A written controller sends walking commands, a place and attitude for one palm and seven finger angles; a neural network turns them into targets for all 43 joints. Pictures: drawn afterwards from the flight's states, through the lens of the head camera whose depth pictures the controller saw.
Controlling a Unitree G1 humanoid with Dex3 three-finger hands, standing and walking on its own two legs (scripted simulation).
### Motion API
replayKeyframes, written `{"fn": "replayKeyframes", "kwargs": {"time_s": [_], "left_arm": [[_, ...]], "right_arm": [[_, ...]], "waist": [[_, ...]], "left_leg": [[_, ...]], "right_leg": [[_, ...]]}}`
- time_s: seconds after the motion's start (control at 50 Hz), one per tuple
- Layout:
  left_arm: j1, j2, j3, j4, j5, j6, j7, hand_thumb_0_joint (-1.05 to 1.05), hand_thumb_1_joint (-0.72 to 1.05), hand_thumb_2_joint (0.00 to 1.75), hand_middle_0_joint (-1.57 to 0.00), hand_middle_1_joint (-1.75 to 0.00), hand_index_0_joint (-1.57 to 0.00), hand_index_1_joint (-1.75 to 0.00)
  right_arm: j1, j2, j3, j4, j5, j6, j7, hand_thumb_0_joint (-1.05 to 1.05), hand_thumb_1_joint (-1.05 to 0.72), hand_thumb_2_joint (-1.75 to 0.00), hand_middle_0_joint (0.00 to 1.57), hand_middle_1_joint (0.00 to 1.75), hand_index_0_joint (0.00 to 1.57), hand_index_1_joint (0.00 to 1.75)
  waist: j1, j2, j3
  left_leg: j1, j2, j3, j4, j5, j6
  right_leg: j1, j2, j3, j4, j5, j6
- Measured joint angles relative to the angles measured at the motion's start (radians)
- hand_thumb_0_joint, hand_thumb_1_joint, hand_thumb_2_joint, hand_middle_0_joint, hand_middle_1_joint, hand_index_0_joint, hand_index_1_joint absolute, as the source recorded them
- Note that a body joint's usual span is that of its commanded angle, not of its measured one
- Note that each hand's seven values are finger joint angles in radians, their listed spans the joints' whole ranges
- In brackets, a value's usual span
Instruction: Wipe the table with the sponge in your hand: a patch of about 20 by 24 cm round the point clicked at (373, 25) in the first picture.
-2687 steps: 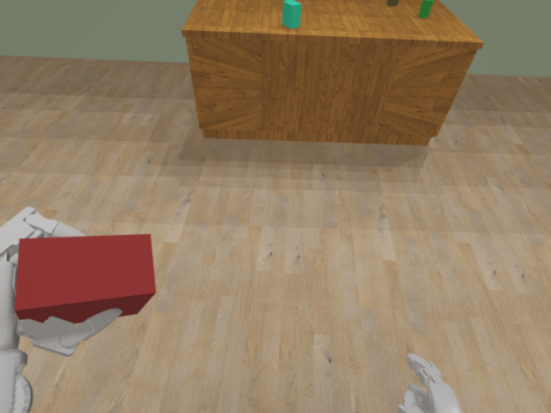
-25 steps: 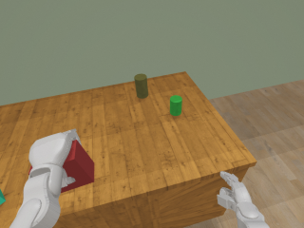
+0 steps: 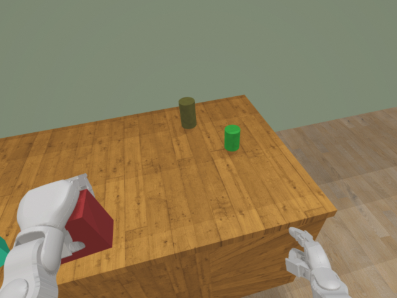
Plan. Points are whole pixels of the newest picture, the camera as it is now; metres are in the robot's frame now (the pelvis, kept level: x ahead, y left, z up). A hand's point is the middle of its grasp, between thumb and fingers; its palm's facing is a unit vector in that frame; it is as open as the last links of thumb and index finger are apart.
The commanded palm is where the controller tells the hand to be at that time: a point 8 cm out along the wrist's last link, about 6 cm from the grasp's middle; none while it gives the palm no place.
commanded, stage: bring the sponge back beside the body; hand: left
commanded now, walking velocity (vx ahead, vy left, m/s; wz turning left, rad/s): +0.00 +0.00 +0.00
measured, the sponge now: (77, 232) +0.19 +0.29 +0.06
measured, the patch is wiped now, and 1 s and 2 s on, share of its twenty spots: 1.00 1.00 1.00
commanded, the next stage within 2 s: step back with the hand held close in 0.40 s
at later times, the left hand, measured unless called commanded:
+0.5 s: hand (68, 224) +0.18 +0.28 +0.11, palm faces +0.09 -0.14 -0.99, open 10.3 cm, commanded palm +0.15 +0.27 +0.17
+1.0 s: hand (70, 211) +0.18 +0.26 +0.15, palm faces +0.36 -0.84 -0.41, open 10.3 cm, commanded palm +0.13 +0.29 +0.17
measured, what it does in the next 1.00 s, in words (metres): stands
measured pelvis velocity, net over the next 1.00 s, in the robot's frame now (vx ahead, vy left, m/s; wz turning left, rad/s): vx -0.02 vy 0.01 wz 0.02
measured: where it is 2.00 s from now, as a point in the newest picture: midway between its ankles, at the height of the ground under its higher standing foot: outside the picture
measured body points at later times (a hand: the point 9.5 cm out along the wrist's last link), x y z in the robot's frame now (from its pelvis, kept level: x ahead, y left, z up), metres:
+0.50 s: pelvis -0.01 -0.01 +0.00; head -0.05 -0.04 +0.45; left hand +0.17 +0.28 +0.16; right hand +0.25 -0.19 -0.06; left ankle +0.01 +0.08 -0.74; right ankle +0.02 -0.09 -0.74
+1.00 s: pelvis -0.02 +0.01 -0.02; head -0.02 +0.02 +0.43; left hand +0.16 +0.30 +0.17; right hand +0.12 -0.25 -0.10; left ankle +0.01 +0.08 -0.74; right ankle +0.02 -0.09 -0.74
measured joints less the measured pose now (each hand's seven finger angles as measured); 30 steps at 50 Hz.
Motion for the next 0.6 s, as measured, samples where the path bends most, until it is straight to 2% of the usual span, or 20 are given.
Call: {"fn": "replayKeyframes", "kwargs": {"time_s": [0.2,0.36,0.54,0.56,0.58,0.6], "left_arm": [[0.005,0.005,0.01,0.001,-0.011,0.004,-0.012,-0.01,-0.51,1.05,-0.72,-1.31,-0.72,-1.32],[0.014,0.005,0.007,-0.004,-0.006,-0.026,-0.003,-0.01,-0.51,1.05,-0.72,-1.31,-0.72,-1.32],[0.007,0.001,0.016,0.009,-0.009,-0.009,0.006,-0.01,-0.51,1.05,-0.72,-1.31,-0.72,-1.32],[0.005,-0.017,0.063,-0.001,-0.201,-0.045,0.015,-0.01,-0.51,1.05,-0.72,-1.31,-0.72,-1.32],[0.005,-0.037,0.12,-0.01,-0.406,-0.107,0.02,-0.01,-0.51,1.05,-0.72,-1.31,-0.72,-1.32],[0.011,-0.051,0.161,-0.013,-0.551,-0.173,0.031,-0.01,-0.51,1.05,-0.72,-1.31,-0.72,-1.32]], "right_arm": [[-0.005,0.0,0.004,-0.009,0.002,-0.01,-0.009,0.02,-0.91,-0.9,0.2,0.3,0.2,0.3],[0.003,0.009,0.008,-0.006,-0.005,-0.022,-0.013,0.02,-0.91,-0.9,0.2,0.3,0.2,0.3],[0.009,0.002,0.003,0.003,-0.003,-0.024,-0.01,0.02,-0.91,-0.9,0.2,0.3,0.2,0.3],[0.024,0.001,-0.001,-0.031,-0.003,-0.016,-0.014,0.02,-0.91,-0.9,0.2,0.3,0.2,0.3],[0.044,0.003,-0.001,-0.073,-0.007,-0.025,-0.019,0.02,-0.91,-0.9,0.2,0.3,0.2,0.3],[0.061,0.008,0.004,-0.104,-0.012,-0.041,-0.021,0.02,-0.91,-0.9,0.2,0.3,0.2,0.3]], "waist": [[0.005,-0.002,0.01],[0.001,-0.007,0.01],[-0.003,-0.002,0.009],[-0.009,-0.001,0.01],[-0.016,-0.005,0.012],[-0.026,-0.015,0.015]], "left_leg": [[-0.008,0.003,-0.005,0.01,0.004,-0.004],[-0.007,0.008,-0.003,0.014,0.003,-0.008],[-0.01,0.01,-0.002,0.017,0.003,-0.011],[-0.023,0.011,-0.008,0.028,0.001,-0.01],[-0.045,0.012,-0.015,0.044,-0.004,-0.01],[-0.068,0.013,-0.02,0.058,-0.007,-0.01]], "right_leg": [[-0.005,0.003,-0.006,0.005,0.005,-0.003],[-0.003,0.008,-0.003,0.005,0.008,-0.007],[-0.005,0.011,-0.002,0.006,0.01,-0.01],[-0.012,0.012,-0.008,0.006,0.01,-0.009],[-0.027,0.013,-0.016,0.01,0.011,-0.009],[-0.046,0.014,-0.021,0.018,0.01,-0.01]]}}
